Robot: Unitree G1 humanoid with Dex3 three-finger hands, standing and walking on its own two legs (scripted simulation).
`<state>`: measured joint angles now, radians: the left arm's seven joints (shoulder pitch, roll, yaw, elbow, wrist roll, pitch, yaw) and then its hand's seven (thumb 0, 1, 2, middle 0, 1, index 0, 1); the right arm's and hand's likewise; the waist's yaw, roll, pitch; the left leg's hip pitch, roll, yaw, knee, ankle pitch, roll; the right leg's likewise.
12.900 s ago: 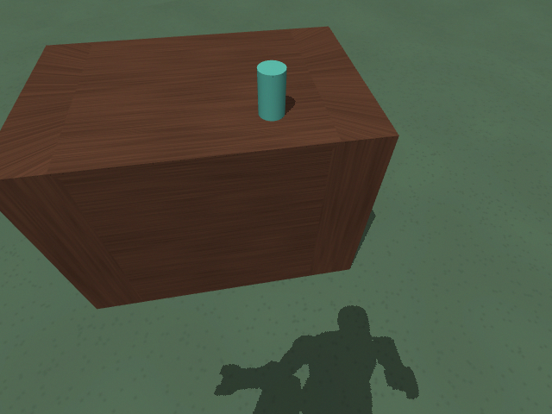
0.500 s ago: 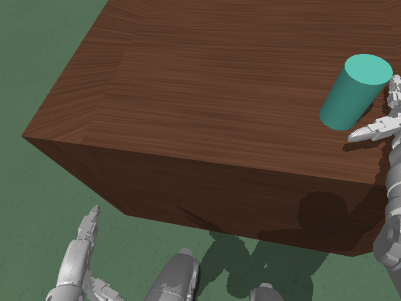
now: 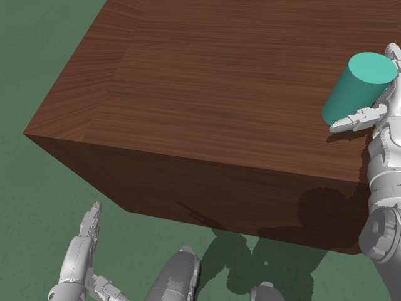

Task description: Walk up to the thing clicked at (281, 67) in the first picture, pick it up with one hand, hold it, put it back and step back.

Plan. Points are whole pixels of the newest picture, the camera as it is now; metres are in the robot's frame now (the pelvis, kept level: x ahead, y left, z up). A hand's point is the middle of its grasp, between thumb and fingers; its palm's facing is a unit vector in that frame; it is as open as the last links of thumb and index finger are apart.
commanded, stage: close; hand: right
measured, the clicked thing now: (354, 94) +0.52 -0.19 +0.07
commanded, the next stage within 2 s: settle in 0.66 s
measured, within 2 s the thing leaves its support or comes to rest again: leaves its support in 0.96 s
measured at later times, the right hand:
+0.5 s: hand (358, 95) +0.51 -0.19 +0.08, palm faces +0.12 +0.99 +0.02, open 12.8 cm
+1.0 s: hand (363, 95) +0.50 -0.19 +0.09, palm faces +0.12 +0.99 +0.00, open 10.5 cm
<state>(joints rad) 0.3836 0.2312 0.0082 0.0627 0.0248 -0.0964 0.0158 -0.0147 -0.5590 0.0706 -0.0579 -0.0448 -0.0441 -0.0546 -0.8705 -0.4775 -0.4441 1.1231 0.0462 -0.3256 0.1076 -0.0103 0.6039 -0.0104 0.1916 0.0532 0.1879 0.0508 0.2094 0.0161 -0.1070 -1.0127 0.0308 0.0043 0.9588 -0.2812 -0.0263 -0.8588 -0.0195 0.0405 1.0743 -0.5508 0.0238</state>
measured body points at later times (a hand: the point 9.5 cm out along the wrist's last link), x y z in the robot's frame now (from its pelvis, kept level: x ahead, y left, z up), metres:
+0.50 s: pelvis +0.01 +0.00 +0.00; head +0.12 -0.02 +0.44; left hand +0.16 +0.27 -0.01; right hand +0.50 -0.24 +0.08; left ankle +0.09 +0.14 -0.66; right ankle -0.02 -0.13 -0.66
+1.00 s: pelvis +0.01 +0.00 +0.01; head +0.11 -0.02 +0.45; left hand +0.16 +0.27 -0.01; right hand +0.49 -0.24 +0.09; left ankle +0.09 +0.14 -0.66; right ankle -0.02 -0.13 -0.66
